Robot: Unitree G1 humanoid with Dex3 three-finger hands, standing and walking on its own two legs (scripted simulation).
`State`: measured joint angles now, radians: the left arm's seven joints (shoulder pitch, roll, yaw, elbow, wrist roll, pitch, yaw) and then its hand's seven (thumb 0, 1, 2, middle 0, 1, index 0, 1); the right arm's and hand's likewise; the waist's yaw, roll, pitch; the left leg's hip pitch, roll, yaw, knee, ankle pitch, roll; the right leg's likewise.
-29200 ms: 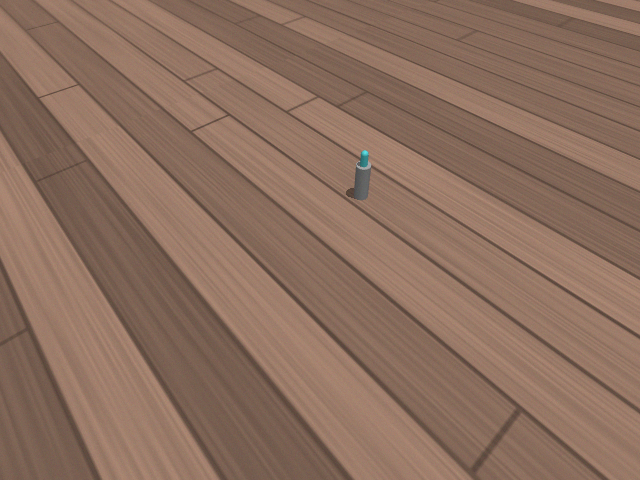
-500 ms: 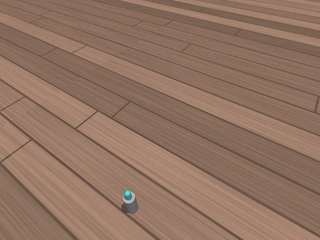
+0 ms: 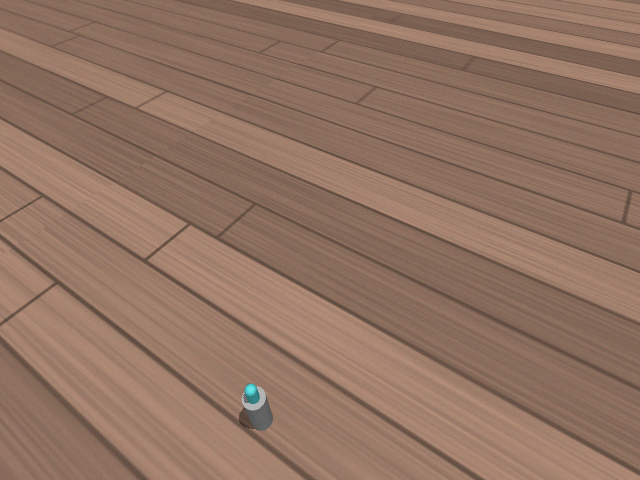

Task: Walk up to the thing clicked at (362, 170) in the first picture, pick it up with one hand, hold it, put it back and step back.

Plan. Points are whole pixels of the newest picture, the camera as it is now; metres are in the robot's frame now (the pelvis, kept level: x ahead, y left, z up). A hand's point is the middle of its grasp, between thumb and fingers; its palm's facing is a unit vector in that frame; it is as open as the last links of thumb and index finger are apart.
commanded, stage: stand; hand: left
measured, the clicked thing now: (256, 404) +0.43 +0.21 -0.66
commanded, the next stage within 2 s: step back in 0.60 s
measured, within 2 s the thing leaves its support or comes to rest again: neither
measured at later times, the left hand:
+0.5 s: hand out of the picture +0.08 +0.25 -0.16, palm faces -0.01 -0.94 -0.34, open 7.4 cm
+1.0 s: hand out of the picture +0.10 +0.31 -0.18, palm faces -0.01 -0.92 -0.39, open 7.4 cm
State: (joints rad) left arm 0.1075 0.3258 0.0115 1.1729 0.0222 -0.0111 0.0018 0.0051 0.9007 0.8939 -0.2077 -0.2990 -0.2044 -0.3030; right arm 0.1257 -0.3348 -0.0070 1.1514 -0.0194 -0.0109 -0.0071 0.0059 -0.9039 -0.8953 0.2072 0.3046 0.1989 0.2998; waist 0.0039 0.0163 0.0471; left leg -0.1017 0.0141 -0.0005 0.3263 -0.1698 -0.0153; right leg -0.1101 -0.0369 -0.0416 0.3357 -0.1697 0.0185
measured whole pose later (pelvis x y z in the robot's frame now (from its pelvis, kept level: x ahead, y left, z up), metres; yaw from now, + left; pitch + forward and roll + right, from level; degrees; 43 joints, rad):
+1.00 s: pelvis -0.05 +0.04 -0.03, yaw +0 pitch -1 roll -1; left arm 0.01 0.42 0.07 0.91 0.01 0.06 0.04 0.01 0.90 0.89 -0.21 -0.30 -0.20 -0.30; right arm 0.15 -0.37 -0.06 0.96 -0.03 0.03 0.01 0.00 -0.90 -0.90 0.21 0.30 0.20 0.30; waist -0.03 -0.05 0.18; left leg -0.31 -0.04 -0.02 0.68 -0.34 0.05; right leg -0.47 0.08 0.17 1.03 -0.54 -0.02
